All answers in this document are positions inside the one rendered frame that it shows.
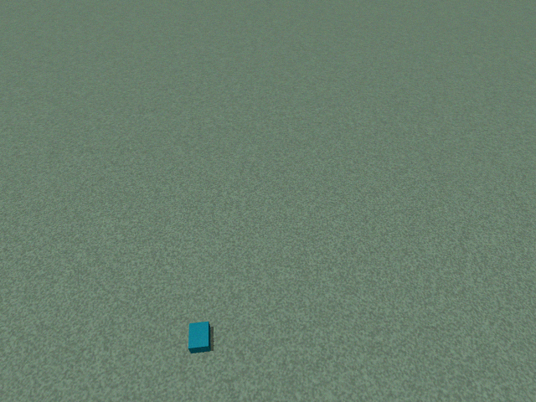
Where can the small box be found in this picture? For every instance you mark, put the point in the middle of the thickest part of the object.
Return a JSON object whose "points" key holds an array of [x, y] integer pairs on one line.
{"points": [[199, 337]]}

